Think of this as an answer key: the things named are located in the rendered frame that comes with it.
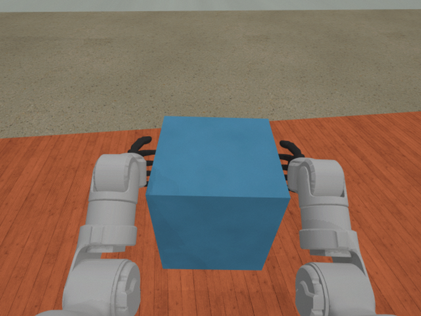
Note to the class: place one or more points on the right robot hand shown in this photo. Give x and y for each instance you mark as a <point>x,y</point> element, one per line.
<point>294,150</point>

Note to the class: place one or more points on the right robot upper arm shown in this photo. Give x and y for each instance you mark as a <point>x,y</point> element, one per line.
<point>333,289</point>

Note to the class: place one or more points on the right robot forearm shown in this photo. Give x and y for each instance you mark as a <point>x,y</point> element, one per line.
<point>326,227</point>

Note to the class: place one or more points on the left robot upper arm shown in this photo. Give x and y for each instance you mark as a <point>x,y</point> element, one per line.
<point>101,287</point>

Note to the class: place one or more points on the carton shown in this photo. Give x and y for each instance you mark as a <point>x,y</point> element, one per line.
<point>216,193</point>

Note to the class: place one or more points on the left robot forearm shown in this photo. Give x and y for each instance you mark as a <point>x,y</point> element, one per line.
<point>111,211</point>

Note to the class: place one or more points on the left robot hand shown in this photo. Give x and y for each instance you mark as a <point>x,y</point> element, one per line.
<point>137,145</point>

